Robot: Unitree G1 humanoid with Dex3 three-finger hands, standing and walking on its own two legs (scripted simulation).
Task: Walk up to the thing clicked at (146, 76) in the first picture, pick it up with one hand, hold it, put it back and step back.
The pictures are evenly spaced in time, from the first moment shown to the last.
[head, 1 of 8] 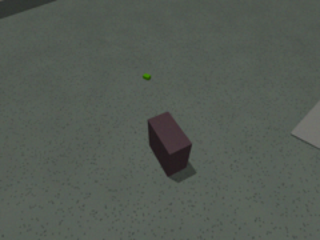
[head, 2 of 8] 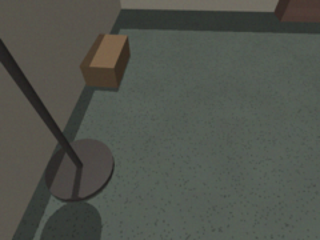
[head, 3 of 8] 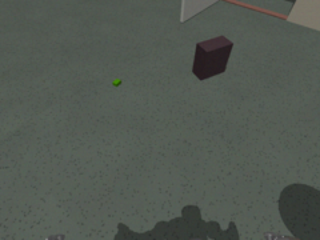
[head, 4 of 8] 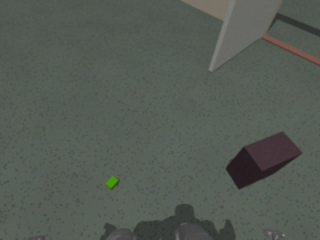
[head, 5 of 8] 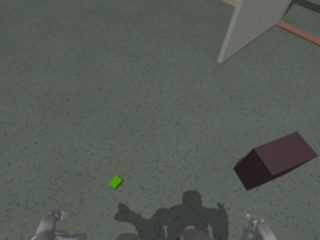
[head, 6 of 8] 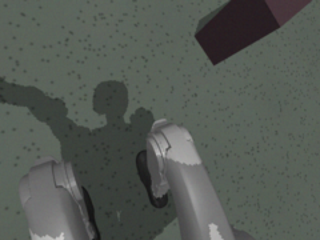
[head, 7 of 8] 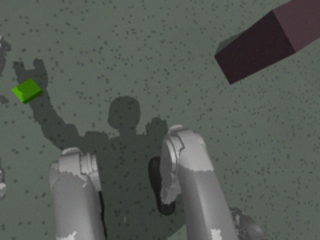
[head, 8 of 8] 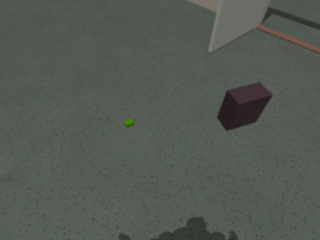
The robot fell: no
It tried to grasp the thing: yes
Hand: left
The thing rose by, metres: 0.68
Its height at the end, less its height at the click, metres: +0.00
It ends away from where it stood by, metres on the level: 0.01
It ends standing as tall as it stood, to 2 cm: yes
